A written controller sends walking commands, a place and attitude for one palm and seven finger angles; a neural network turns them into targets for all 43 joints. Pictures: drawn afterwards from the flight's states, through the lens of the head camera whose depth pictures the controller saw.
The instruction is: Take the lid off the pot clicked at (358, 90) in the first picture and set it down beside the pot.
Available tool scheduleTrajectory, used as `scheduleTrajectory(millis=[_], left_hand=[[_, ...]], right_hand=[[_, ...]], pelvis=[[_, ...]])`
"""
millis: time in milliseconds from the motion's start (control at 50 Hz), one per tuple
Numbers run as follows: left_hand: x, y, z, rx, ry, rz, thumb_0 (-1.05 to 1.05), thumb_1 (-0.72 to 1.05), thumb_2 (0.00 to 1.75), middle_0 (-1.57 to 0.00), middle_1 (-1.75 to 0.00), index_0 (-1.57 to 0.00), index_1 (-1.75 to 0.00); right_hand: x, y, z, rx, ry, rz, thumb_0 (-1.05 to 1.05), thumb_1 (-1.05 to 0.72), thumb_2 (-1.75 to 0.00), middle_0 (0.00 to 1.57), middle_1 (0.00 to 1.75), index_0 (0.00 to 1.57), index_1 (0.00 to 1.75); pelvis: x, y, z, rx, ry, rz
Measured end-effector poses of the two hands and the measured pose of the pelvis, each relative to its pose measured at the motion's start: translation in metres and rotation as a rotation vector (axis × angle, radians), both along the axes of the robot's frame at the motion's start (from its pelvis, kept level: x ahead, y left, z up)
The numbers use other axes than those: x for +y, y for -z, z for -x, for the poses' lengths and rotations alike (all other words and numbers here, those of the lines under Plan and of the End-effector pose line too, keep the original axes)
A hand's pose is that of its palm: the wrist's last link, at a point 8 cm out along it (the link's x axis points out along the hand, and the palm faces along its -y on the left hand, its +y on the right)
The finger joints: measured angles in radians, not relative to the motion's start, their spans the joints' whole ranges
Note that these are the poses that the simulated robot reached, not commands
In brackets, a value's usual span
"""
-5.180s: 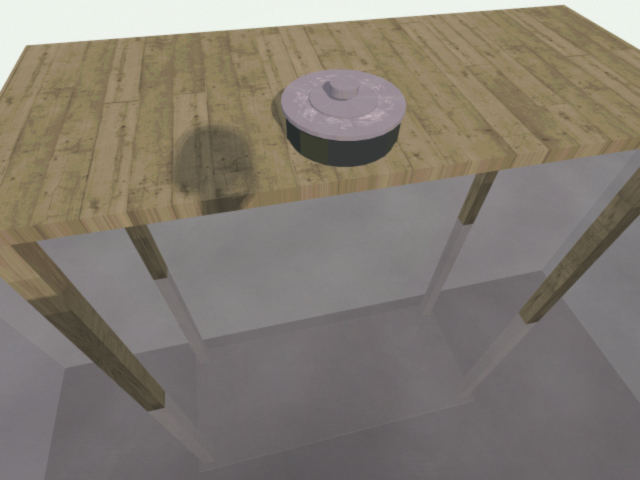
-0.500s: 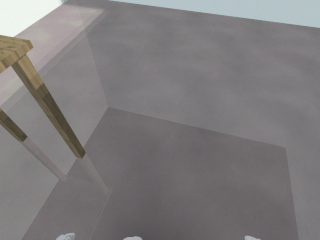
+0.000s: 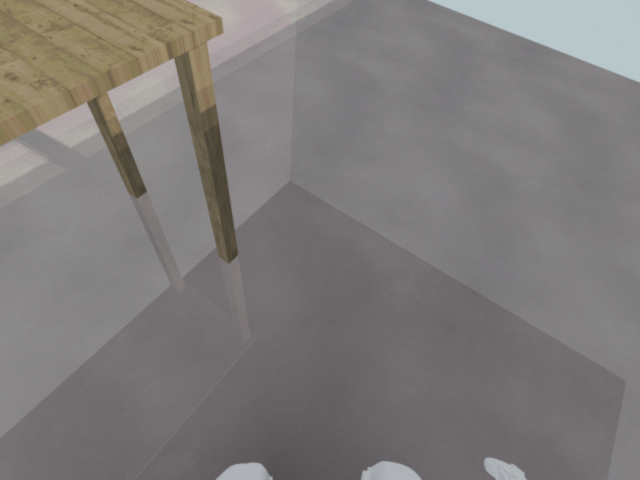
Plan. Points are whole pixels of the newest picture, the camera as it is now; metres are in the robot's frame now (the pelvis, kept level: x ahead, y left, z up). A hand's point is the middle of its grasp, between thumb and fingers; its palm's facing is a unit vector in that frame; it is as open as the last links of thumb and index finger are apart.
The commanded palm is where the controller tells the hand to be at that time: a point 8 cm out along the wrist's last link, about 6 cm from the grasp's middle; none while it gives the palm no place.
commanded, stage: turn to face it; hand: left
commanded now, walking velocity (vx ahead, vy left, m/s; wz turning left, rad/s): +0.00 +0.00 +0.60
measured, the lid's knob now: out of the picture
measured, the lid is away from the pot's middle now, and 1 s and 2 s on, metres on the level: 0.00 0.00 0.00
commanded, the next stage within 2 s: take the last steps up to it in 1.46 s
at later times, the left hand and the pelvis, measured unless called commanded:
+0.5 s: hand out of the picture +0.06 +0.19 -0.12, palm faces +0.29 -0.90 -0.33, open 7.4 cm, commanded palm none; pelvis +0.01 -0.05 +0.01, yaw +18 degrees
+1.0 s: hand out of the picture -0.07 +0.23 -0.16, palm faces +0.61 -0.75 -0.26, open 7.4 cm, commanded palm none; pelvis +0.01 +0.01 +0.01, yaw +36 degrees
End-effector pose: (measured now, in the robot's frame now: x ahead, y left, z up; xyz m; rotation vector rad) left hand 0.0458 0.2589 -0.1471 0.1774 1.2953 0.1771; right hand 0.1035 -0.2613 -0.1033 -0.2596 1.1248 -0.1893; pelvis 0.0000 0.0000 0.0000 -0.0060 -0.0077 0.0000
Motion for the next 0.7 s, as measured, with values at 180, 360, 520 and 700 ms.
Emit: scheduleTrajectory(millis=[180,360,520,700], left_hand=[[0.020,-0.032,-0.025,-0.142,-0.063,-0.047,0.00,0.91,0.90,-0.20,-0.30,-0.20,-0.30],[0.001,-0.054,-0.031,-0.222,-0.125,-0.121,0.00,0.91,0.90,-0.20,-0.30,-0.20,-0.30],[-0.034,-0.059,0.018,-0.167,-0.239,-0.132,0.00,0.91,0.90,-0.20,-0.30,-0.20,-0.30],[-0.057,-0.037,0.092,-0.038,-0.412,-0.050,0.00,0.90,0.90,-0.20,-0.30,-0.20,-0.30]], right_hand=[[0.016,-0.002,0.000,0.062,-0.068,-0.028,0.01,-0.91,-0.90,0.20,0.30,0.20,0.30],[-0.007,0.022,-0.003,0.129,-0.120,-0.074,0.01,-0.90,-0.90,0.20,0.30,0.20,0.30],[-0.026,0.029,-0.038,0.152,-0.220,-0.078,0.01,-0.91,-0.90,0.20,0.30,0.20,0.30],[0.013,0.018,-0.100,0.128,-0.394,-0.047,0.01,-0.91,-0.90,0.20,0.30,0.19,0.30]], pelvis=[[0.001,-0.014,-0.003,0.014,-0.106,0.014],[-0.028,-0.010,-0.007,0.027,-0.224,0.005],[-0.047,-0.012,-0.014,0.010,-0.331,-0.029],[-0.038,-0.013,-0.018,0.007,-0.450,-0.046]])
